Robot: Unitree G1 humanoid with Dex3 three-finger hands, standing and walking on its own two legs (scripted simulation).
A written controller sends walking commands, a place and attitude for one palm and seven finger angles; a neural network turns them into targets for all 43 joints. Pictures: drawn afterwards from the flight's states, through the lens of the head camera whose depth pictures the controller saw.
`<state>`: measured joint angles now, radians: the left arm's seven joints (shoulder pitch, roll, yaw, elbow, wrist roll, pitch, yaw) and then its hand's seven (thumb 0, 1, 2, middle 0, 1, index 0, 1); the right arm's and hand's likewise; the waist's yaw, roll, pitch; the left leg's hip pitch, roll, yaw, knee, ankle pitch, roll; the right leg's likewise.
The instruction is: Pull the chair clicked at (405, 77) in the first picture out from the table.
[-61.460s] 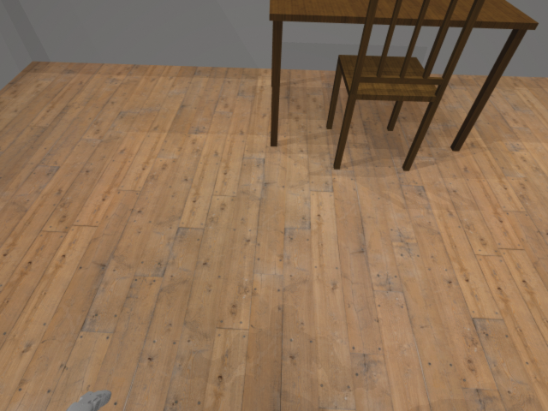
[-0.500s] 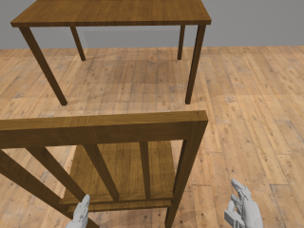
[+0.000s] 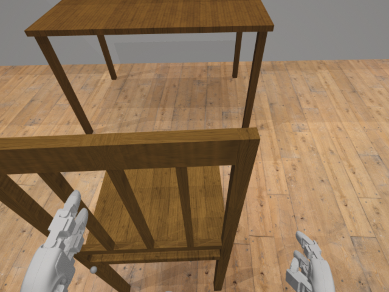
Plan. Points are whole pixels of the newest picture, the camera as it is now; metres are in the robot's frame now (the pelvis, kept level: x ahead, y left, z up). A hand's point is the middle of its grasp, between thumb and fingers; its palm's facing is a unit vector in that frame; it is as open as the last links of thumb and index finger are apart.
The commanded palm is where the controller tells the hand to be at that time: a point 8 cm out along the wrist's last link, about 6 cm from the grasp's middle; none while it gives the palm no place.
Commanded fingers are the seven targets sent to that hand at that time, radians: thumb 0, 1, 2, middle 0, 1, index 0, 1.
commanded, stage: draw the hand back to the body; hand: left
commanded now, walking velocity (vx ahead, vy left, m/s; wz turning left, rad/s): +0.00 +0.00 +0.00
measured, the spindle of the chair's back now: (136, 215) +0.27 +0.15 +0.02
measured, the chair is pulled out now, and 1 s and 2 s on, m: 0.78 0.75 0.74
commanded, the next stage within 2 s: step back with the hand held close in 1.10 s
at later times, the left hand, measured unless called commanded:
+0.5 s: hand (33, 242) +0.16 +0.24 +0.16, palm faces +0.32 -0.81 -0.50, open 11.2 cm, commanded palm +0.13 +0.28 +0.21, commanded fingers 0.00 0.54 0.73 -0.15 -0.22 -0.15 -0.22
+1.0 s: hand out of the picture +0.20 +0.27 +0.22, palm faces +0.54 -0.73 -0.41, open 7.3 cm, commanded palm +0.16 +0.30 +0.24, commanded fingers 0.00 0.90 0.90 -0.20 -0.30 -0.20 -0.30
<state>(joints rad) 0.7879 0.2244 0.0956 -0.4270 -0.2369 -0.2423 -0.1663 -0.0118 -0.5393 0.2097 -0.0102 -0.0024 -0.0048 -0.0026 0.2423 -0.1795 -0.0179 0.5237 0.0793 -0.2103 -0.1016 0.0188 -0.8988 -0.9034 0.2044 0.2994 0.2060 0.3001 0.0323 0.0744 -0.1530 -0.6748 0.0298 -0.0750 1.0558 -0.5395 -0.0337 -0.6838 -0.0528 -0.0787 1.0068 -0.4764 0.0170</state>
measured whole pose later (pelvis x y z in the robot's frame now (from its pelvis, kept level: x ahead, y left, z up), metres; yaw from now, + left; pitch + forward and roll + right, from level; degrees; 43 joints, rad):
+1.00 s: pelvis +0.02 +0.00 +0.07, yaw +0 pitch -5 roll +0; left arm 0.45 0.31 0.35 -0.40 -0.03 -0.03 0.16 0.01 0.86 0.89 -0.20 -0.30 -0.27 -0.33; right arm 0.15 -0.22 0.03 0.68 0.01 -0.22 -0.10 0.02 -0.90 -0.90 0.20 0.30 0.21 0.30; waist 0.10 0.09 0.04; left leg -0.09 0.03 -0.04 0.47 -0.31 -0.03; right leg -0.12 -0.05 -0.07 0.47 -0.27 0.02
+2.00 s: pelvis -0.06 +0.02 +0.06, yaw -1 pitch +1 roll -2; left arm 0.56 0.40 0.42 -0.54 -0.02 -0.18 0.18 0.02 0.88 0.90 -0.22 -0.30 -0.21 -0.30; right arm 0.22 -0.21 0.01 0.61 0.02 -0.10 -0.11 0.02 -0.90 -0.90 0.21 0.30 0.21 0.30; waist 0.02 0.01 0.03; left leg -0.37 0.02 -0.03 0.59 -0.24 0.00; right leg -0.36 -0.05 -0.06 0.48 -0.14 0.03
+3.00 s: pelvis -0.14 +0.01 +0.06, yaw -2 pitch +3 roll +1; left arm 0.59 0.49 0.48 -0.56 -0.04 -0.23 0.14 0.01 0.88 0.90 -0.22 -0.30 -0.21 -0.30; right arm 0.10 -0.17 -0.03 0.63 0.01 -0.08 -0.09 0.01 -0.90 -0.90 0.20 0.30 0.21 0.30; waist -0.02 -0.09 0.05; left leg -0.34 -0.01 0.01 0.51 -0.22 0.01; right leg -0.41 -0.03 0.00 0.76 -0.42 0.01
